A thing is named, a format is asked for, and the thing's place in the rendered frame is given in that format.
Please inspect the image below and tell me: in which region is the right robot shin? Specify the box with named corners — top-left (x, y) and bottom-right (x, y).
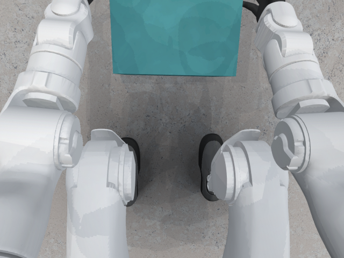
top-left (207, 129), bottom-right (289, 199)

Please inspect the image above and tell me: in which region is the robot right hand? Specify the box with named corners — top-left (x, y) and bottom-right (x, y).
top-left (242, 0), bottom-right (285, 23)

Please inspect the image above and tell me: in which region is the left robot forearm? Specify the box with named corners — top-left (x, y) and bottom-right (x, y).
top-left (0, 0), bottom-right (94, 116)

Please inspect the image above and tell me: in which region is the left robot upper arm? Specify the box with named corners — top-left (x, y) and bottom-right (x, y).
top-left (0, 105), bottom-right (83, 258)

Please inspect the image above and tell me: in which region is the carton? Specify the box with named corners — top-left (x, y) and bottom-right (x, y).
top-left (110, 0), bottom-right (243, 77)

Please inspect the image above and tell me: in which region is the right robot forearm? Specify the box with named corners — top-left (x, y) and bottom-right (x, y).
top-left (254, 1), bottom-right (344, 120)

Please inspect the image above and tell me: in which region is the left robot thigh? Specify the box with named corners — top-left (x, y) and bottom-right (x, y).
top-left (66, 140), bottom-right (135, 258)

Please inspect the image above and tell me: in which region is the right robot upper arm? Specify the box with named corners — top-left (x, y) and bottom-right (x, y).
top-left (271, 112), bottom-right (344, 258)

